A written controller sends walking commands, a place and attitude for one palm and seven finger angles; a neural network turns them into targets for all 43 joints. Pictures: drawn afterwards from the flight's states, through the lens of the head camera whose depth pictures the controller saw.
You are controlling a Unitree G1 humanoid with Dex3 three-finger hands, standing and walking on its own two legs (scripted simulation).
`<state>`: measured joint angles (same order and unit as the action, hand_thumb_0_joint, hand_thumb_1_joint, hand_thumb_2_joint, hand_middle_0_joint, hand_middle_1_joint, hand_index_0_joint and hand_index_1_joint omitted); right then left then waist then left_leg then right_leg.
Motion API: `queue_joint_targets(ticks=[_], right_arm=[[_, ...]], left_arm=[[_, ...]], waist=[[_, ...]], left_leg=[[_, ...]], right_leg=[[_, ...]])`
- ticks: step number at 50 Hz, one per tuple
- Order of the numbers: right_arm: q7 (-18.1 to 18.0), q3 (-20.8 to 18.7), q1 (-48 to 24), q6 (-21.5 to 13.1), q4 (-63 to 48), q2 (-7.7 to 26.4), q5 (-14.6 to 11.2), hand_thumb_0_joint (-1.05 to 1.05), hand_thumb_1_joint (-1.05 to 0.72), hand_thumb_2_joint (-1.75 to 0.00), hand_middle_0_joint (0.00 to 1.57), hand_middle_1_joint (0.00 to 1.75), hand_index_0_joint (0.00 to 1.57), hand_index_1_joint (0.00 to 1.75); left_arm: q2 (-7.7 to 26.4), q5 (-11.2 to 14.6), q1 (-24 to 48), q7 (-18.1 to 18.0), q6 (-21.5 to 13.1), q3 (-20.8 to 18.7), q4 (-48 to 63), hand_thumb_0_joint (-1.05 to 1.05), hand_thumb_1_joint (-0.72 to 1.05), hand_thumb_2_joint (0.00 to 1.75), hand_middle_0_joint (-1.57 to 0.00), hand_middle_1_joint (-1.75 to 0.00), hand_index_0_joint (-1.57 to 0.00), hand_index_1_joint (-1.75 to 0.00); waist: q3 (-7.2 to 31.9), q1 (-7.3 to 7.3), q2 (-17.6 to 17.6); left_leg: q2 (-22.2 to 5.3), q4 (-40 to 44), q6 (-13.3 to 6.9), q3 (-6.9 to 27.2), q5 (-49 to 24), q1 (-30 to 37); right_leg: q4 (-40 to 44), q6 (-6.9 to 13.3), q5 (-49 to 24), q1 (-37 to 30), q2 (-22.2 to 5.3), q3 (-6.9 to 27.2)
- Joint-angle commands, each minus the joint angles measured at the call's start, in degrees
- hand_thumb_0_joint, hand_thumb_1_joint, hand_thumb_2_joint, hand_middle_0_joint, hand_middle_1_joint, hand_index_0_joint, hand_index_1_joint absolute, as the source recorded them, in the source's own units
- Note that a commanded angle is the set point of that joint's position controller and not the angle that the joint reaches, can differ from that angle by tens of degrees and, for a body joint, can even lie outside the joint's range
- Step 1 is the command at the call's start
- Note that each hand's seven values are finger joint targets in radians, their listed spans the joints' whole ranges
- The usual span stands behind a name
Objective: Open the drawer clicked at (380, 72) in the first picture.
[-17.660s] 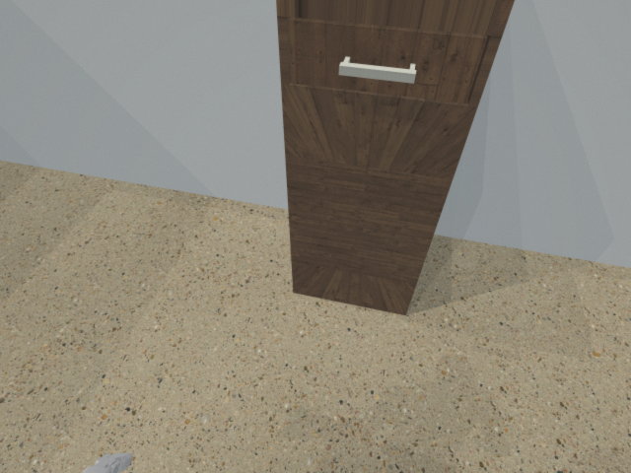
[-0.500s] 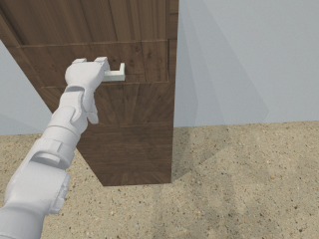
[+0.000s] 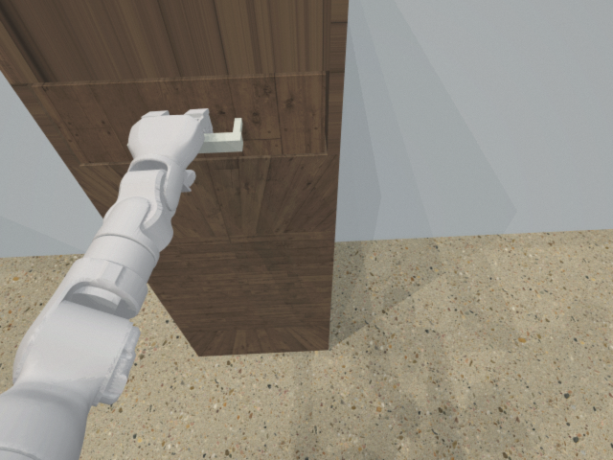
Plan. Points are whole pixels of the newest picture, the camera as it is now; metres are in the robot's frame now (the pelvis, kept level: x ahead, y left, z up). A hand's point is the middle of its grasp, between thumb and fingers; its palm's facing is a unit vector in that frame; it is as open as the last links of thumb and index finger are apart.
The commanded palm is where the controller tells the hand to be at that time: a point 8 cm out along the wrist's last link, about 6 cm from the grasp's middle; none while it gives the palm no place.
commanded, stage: close the thumb around the handle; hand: left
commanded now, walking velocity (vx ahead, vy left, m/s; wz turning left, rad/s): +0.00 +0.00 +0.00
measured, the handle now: (189, 135) +0.52 +0.17 +0.15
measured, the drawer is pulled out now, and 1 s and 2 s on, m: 0.00 0.08 0.19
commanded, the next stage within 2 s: pull the drawer open in 0.20 s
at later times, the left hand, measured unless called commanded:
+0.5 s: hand (181, 172) +0.47 +0.18 +0.13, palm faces +0.00 -0.04 -1.00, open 5.2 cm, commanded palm +0.43 +0.18 +0.18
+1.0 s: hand (172, 213) +0.39 +0.17 +0.13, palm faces +0.06 -0.08 -1.00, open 5.2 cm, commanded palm +0.36 +0.17 +0.18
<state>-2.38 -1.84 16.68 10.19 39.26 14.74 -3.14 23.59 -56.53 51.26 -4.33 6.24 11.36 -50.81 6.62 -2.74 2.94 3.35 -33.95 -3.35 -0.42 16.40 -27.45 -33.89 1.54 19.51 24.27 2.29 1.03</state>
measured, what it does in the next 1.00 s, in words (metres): stands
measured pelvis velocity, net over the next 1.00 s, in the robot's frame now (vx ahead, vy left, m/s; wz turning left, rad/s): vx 0.01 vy -0.01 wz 0.01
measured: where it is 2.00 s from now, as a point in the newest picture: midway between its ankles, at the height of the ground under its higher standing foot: outside the picture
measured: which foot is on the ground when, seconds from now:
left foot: down 0.00-1.00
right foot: down 0.00-1.00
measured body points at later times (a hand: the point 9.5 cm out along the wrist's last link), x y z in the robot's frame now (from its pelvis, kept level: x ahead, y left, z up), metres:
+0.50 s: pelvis +0.00 -0.01 +0.00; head +0.03 -0.03 +0.45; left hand +0.46 +0.18 +0.18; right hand +0.07 -0.27 -0.13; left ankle +0.00 +0.08 -0.73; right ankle -0.03 -0.11 -0.73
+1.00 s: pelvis +0.01 -0.01 +0.00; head +0.02 -0.04 +0.45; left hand +0.38 +0.17 +0.18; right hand +0.21 -0.23 -0.10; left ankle +0.00 +0.08 -0.73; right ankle -0.03 -0.11 -0.73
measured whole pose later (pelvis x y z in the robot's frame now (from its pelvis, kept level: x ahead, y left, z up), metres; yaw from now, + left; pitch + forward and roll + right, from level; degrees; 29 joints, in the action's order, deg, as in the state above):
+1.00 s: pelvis +0.01 -0.01 +0.00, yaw +1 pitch +5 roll +0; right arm -0.5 0.2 5.5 12.7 35.0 14.2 -3.7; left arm 22.2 -53.7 26.8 0.0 14.7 14.8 -16.6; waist 6.1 2.3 4.2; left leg 3.8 -31.3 -2.9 0.2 16.8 -19.5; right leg -32.1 2.0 20.5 16.5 1.8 0.6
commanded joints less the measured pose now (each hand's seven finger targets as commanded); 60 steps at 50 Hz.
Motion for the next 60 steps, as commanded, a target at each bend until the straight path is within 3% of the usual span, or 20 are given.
queue_joint_targets(ticks=[1, 7, 11, 13, 15, 19, 22, 25, 29, 35, 37, 44, 45, 51, 52, 54, 56, 57, 58, 60], right_arm=[[-0.6, -2.4, 0.8, -1.6, -5.5, 7.6, 0.5, 0.0, -0.9, -0.9, 0.2, 0.3, 0.2, 0.3], [-1.1, -1.9, 0.9, -1.5, -5.7, 7.9, 0.3, 0.0, -0.9, -0.9, 0.2, 0.3, 0.2, 0.3], [-1.2, -1.9, 0.8, -1.7, -5.9, 7.5, 0.2, 0.0, -0.9, -0.9, 0.2, 0.3, 0.2, 0.3], [-1.3, -1.7, 1.0, -1.5, -5.8, 7.7, 0.2, 0.0, -0.9, -0.9, 0.2, 0.3, 0.2, 0.3], [-1.3, -1.8, 1.0, -1.7, -6.0, 7.4, 0.3, 0.0, -0.9, -0.9, 0.2, 0.3, 0.2, 0.3], [-1.0, -1.9, 0.2, -1.4, -7.2, 7.3, 0.4, 0.0, -0.9, -0.9, 0.2, 0.3, 0.2, 0.3], [-0.5, -2.2, -0.7, -1.3, -8.4, 7.2, 0.4, 0.0, -0.9, -0.9, 0.2, 0.3, 0.2, 0.3], [0.0, -2.1, -2.9, -1.0, -9.8, 7.3, 0.1, 0.0, -0.9, -0.9, 0.2, 0.3, 0.2, 0.3], [0.8, -2.3, -5.1, -0.8, -10.7, 7.1, -0.1, 0.0, -0.9, -0.9, 0.2, 0.3, 0.2, 0.3], [1.9, -1.9, -8.6, -0.1, -11.0, 7.0, -0.5, 0.0, -0.9, -0.9, 0.2, 0.3, 0.2, 0.3], [2.1, -1.8, -9.9, 0.0, -11.5, 6.8, -0.4, 0.0, -0.9, -0.9, 0.2, 0.3, 0.2, 0.3], [1.6, -0.4, -14.3, 0.5, -11.6, 6.0, -0.4, 0.0, -0.9, -0.9, 0.2, 0.3, 0.2, 0.3], [1.6, -0.2, -14.9, 0.6, -11.9, 5.7, -0.4, 0.0, -0.9, -0.9, 0.2, 0.3, 0.2, 0.3], [1.0, 0.8, -17.2, 0.6, -12.2, 5.0, -0.1, 0.0, -0.9, -0.9, 0.2, 0.3, 0.2, 0.3], [0.9, 0.8, -17.3, 0.7, -12.0, 5.5, 0.0, 0.0, -0.9, -0.9, 0.2, 0.3, 0.2, 0.3], [0.9, 1.1, -18.0, 0.5, -12.3, 4.8, 0.0, 0.0, -0.9, -0.9, 0.2, 0.3, 0.2, 0.3], [0.9, 1.2, -18.6, 0.3, -12.7, 4.7, 0.2, 0.0, -0.9, -0.9, 0.2, 0.3, 0.2, 0.3], [1.0, 1.1, -18.8, 0.3, -12.7, 5.1, 0.3, 0.0, -0.9, -0.9, 0.2, 0.3, 0.2, 0.3], [1.1, 1.3, -19.3, 0.2, -13.1, 4.6, 0.3, 0.0, -0.9, -0.9, 0.2, 0.3, 0.2, 0.3], [1.1, 1.3, -19.5, 0.0, -13.1, 4.6, 0.3, 0.0, -0.9, -0.9, 0.2, 0.3, 0.2, 0.3]], left_arm=[[10.1, -0.2, 28.2, -2.0, -0.1, -3.9, 9.7, 0.0, 0.9, 0.9, -0.4, -1.35, -0.4, -1.35], [11.4, -0.1, 27.7, -0.9, -0.2, -4.3, 6.7, 0.0, 0.9, 0.9, -0.4, -1.35, -0.4, -1.35], [11.2, -0.4, 28.2, -0.9, -0.5, -3.8, 8.2, 0.0, 0.9, 0.9, -0.4, -1.35, -0.4, -1.35], [13.2, -0.8, 28.4, -1.0, -0.7, -5.0, 7.0, 0.0, 0.9, 0.9, -0.4, -1.35, -0.4, -1.35], [11.0, -0.5, 28.6, -1.0, -0.8, -3.5, 7.7, 0.0, 0.9, 0.9, -0.4, -1.35, -0.4, -1.35], [12.9, -0.1, 22.1, -0.6, -1.6, -6.2, 10.4, 0.0, 0.9, 0.9, -0.4, -1.35, -0.4, -1.35], [10.7, 0.9, 17.7, -0.2, -2.1, -5.4, 14.7, 0.0, 0.9, 0.9, -0.4, -1.35, -0.4, -1.35], [11.1, 1.9, 10.6, 0.0, -1.4, -6.5, 18.9, 0.0, 0.9, 0.9, -0.4, -1.35, -0.4, -1.35], [10.9, 2.0, 6.4, -0.3, 0.0, -6.5, 27.6, 0.0, 0.9, 0.9, -0.4, -1.35, -0.4, -1.35], [9.4, 2.6, 1.6, -0.1, 4.4, -5.2, 36.0, 0.0, 0.9, 0.9, -0.4, -1.35, -0.4, -1.35], [8.3, 2.7, 0.7, 0.3, 5.5, -3.9, 40.1, 0.0, 0.9, 0.9, -0.4, -1.35, -0.4, -1.35], [8.1, 2.2, -2.8, 1.5, 7.8, -3.4, 44.4, 0.0, 0.9, 0.9, -0.4, -1.35, -0.4, -1.35], [5.7, 2.2, -2.8, 1.9, 8.0, -1.0, 45.3, 0.0, 0.9, 0.9, -0.4, -1.35, -0.4, -1.35], [7.5, 2.3, -5.8, 3.0, 7.9, -2.8, 47.4, 0.0, 0.9, 0.9, -0.4, -1.35, -0.4, -1.35], [9.4, 2.4, -6.3, 3.2, 7.7, -4.1, 47.2, 0.0, 0.9, 0.9, -0.4, -1.35, -0.4, -1.35], [6.8, 2.5, -6.3, 3.6, 7.3, -2.1, 48.5, 0.0, 0.9, 0.9, -0.4, -1.35, -0.4, -1.35], [7.1, 2.5, -7.9, 3.7, 6.8, -2.5, 50.6, 0.0, 0.9, 0.9, -0.4, -1.35, -0.4, -1.35], [9.8, 2.6, -9.2, 3.7, 6.6, -4.7, 51.4, 0.0, 0.9, 0.9, -0.4, -1.35, -0.4, -1.35], [7.4, 2.5, -10.4, 3.8, 6.5, -2.9, 51.4, 0.0, 0.9, 0.9, -0.4, -1.35, -0.4, -1.35], [8.2, 2.9, -12.1, 3.8, 6.1, -4.1, 52.9, 0.0, 0.9, 0.9, -0.4, -1.35, -0.4, -1.35]], waist=[[18.9, -1.94, -3.0], [15.9, -2.4, -5.1], [16.8, -2.21, -2.5], [16.4, -2.33, -3.4], [16.7, -2.53, -3.0], [20.4, 0.04, -2.8], [21.4, 0.77, -3.9], [18.9, 2.07, -4.9], [19.5, 2.92, -2.2], [17.7, 2.93, -2.1], [19.3, 3.07, -2.3], [16.6, 3.55, -4.1], [15.8, 3.34, -3.3], [15.2, 4.26, -3.5], [14.9, 4.31, -4.9], [13.8, 4.23, -3.8], [14.6, 4.79, -3.1], [15.2, 5.07, -3.2], [14.8, 5.24, -3.0], [13.6, 5.3, -2.9]], left_leg=[[-2.6, 1.6, 0.5, 1.3, -20.5, 15.8], [-2.2, 2.0, 0.2, 0.9, -17.6, 12.2], [-2.2, 1.8, 0.2, 0.7, -17.5, 12.9], [-2.2, 1.8, 0.2, 0.8, -16.4, 11.6], [-2.2, 1.8, 0.2, 0.7, -16.4, 12.2], [-2.1, 1.4, 0.1, 0.2, -20.5, 12.9], [-2.2, 1.4, 0.1, 0.3, -23.3, 13.9], [-2.1, 1.9, -0.2, 0.0, -23.4, 13.3], [-2.4, 1.9, 0.0, 0.5, -28.3, 16.2], [-2.7, 1.8, 0.5, 1.4, -33.0, 19.1], [-2.7, 1.7, 0.6, 1.7, -34.8, 20.5], [-2.2, 2.7, 0.8, 1.8, -30.2, 20.0], [-2.0, 2.7, 0.9, 1.7, -30.0, 20.4], [-1.6, 3.1, 0.9, 1.6, -27.7, 20.0], [-1.6, 3.2, 1.0, 1.5, -26.3, 19.4], [-1.5, 3.5, 0.9, 1.4, -24.9, 19.1], [-1.4, 3.4, 0.9, 1.4, -25.7, 19.5], [-1.5, 3.3, 1.0, 1.3, -25.7, 19.6], [-1.3, 3.5, 1.0, 1.4, -25.2, 18.8], [-1.5, 3.8, 1.1, 1.4, -24.5, 18.6]], right_leg=[[3.8, 0.9, -17.5, -1.8, 0.3, -0.9], [4.8, 0.7, -17.2, -2.8, -0.1, -0.5], [4.5, 0.8, -17.1, -2.3, 0.0, -0.2], [4.5, 0.7, -16.6, -2.6, -0.1, -0.2], [4.5, 0.7, -16.5, -2.3, -0.1, -0.3], [3.5, 0.8, -21.2, -6.6, -0.2, 0.0], [3.6, 0.9, -23.2, -8.3, -0.2, -0.2], [3.8, 0.6, -24.8, -9.5, -0.2, -0.1], [3.5, 0.9, -26.4, -9.9, 0.0, -0.2], [3.6, 0.8, -27.0, -9.0, 0.2, -0.6], [3.6, 0.8, -27.6, -10.0, 0.1, -0.5], [3.9, 0.8, -25.9, -10.3, -0.2, -0.5], [4.1, 0.8, -25.6, -9.6, -0.3, -0.5], [4.2, 1.0, -25.7, -11.4, -0.6, -0.2], [4.5, 1.0, -25.4, -12.1, -0.7, 0.0], [4.5, 1.0, -24.7, -11.5, -0.8, -0.2], [4.4, 1.0, -25.3, -12.1, -0.8, -0.1], [4.5, 1.1, -25.6, -13.0, -0.9, 0.3], [4.2, 1.1, -25.4, -13.1, -1.0, 0.2], [4.4, 1.1, -24.8, -12.7, -0.9, 0.1]])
